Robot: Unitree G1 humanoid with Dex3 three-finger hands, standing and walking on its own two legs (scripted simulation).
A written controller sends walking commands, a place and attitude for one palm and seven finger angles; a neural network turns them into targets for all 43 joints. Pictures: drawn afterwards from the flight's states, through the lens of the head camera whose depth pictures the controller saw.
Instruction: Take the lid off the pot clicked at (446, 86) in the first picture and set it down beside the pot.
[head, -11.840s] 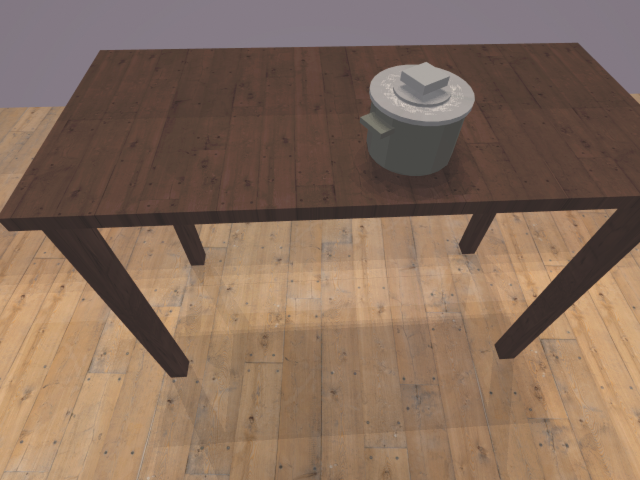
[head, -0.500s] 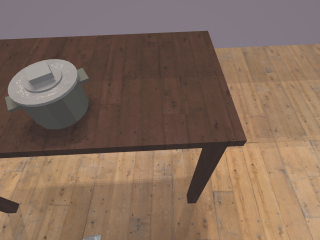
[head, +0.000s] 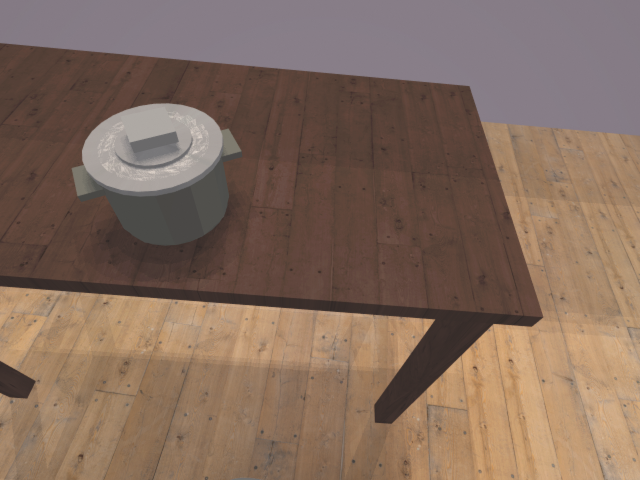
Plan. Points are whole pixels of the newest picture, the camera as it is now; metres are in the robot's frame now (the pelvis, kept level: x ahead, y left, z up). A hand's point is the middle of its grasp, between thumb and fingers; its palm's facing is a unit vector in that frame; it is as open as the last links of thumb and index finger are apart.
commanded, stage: come to a stop and stand still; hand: left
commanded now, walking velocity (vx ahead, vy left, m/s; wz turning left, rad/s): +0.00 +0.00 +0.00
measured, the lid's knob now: (149, 129) +0.46 +0.26 +0.16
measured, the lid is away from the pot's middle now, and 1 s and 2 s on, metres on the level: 0.00 0.00 0.00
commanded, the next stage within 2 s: look again from close up in 0.14 s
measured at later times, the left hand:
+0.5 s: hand out of the picture +0.02 +0.16 -0.17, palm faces -0.01 -0.98 -0.22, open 7.3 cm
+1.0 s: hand out of the picture +0.01 +0.19 -0.18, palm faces -0.02 -0.98 -0.20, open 7.4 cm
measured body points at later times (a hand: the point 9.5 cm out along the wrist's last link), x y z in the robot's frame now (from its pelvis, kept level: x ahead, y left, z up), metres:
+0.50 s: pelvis -0.02 -0.02 +0.00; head -0.02 -0.02 +0.45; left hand +0.02 +0.21 -0.15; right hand +0.01 -0.26 -0.15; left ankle +0.01 +0.11 -0.73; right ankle -0.05 -0.13 -0.73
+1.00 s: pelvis -0.01 +0.01 +0.00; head +0.01 +0.03 +0.45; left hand +0.01 +0.25 -0.16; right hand +0.02 -0.22 -0.15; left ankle +0.01 +0.11 -0.73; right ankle -0.05 -0.13 -0.73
